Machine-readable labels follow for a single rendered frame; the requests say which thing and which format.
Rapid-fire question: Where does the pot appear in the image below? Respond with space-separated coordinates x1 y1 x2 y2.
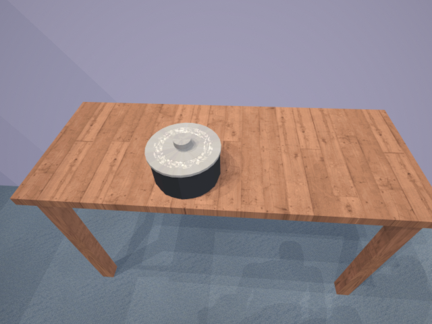
151 156 221 199

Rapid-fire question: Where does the lid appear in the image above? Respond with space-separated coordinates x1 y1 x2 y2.
144 123 221 178

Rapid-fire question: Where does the knob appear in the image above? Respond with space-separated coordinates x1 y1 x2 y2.
173 133 192 150

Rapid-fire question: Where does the table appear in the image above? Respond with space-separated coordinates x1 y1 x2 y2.
10 102 432 295

